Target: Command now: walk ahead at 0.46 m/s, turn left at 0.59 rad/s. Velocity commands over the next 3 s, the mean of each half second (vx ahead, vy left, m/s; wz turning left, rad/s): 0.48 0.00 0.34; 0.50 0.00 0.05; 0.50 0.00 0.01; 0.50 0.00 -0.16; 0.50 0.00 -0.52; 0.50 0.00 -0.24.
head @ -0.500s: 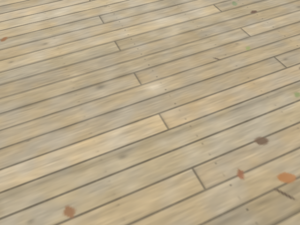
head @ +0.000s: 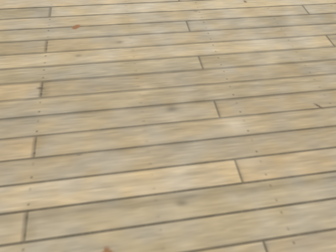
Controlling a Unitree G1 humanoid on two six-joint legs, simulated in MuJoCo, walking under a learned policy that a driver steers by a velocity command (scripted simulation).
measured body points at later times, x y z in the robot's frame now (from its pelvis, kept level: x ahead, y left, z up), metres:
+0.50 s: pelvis +0.29 -0.03 +0.00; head +0.31 -0.03 +0.45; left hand +0.23 +0.23 -0.13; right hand +0.47 -0.25 -0.12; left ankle +0.35 +0.13 -0.68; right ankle +0.27 -0.11 -0.74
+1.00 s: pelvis +0.54 +0.07 +0.00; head +0.56 +0.09 +0.45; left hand +0.61 +0.34 -0.13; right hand +0.57 -0.19 -0.13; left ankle +0.50 +0.13 -0.74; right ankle +0.66 -0.07 -0.68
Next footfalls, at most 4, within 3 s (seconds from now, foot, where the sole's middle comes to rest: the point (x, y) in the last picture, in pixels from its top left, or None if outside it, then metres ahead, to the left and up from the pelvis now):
0.20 right None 0.31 -0.11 -0.78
0.70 left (127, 235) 0.54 0.13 -0.78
1.26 right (158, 164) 0.87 0.01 -0.78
1.80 left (113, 120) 1.13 0.23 -0.78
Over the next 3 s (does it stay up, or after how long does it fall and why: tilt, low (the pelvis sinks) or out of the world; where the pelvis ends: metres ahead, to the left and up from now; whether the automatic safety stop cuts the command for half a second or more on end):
stays up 1.64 0.06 -0.01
